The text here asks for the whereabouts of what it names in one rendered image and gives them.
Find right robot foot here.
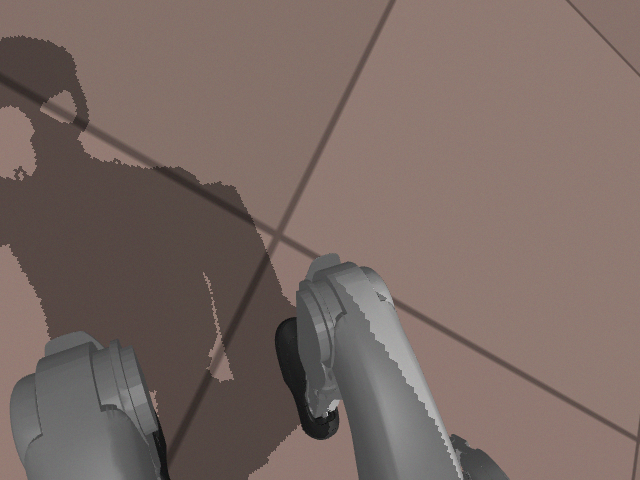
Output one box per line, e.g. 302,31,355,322
275,317,339,440

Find left robot foot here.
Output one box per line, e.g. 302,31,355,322
152,409,170,480

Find right robot hand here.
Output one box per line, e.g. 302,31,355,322
449,434,510,480

